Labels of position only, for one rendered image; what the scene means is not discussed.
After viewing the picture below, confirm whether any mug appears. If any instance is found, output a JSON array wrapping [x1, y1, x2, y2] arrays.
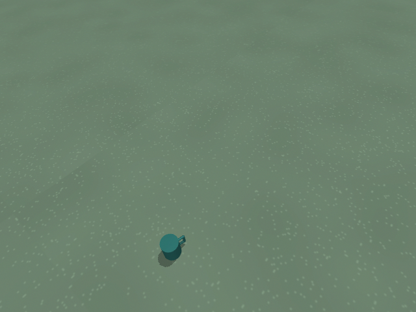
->
[[160, 234, 186, 261]]

